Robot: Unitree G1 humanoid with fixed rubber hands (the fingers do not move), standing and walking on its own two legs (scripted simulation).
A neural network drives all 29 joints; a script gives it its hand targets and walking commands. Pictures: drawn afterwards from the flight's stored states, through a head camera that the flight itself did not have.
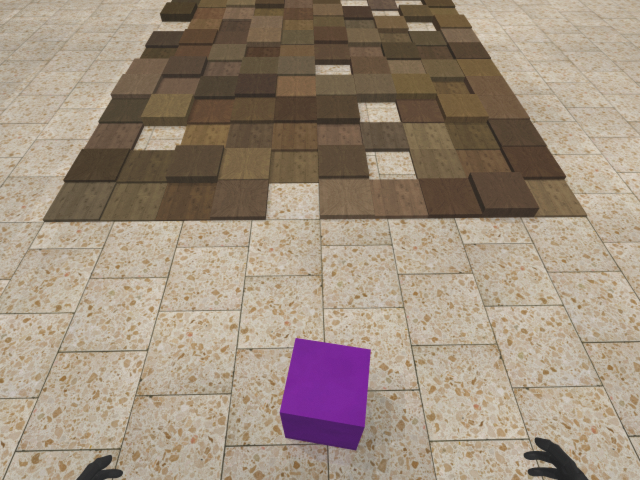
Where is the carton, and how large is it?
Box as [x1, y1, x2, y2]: [280, 338, 370, 449]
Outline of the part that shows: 296,338 280,408 280,415 285,437 355,449 364,427 370,349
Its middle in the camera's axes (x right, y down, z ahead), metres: +0.02 +0.44 +1.10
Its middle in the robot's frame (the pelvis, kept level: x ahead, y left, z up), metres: +0.43 -0.02 -0.66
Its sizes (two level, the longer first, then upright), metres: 0.210 0.200 0.250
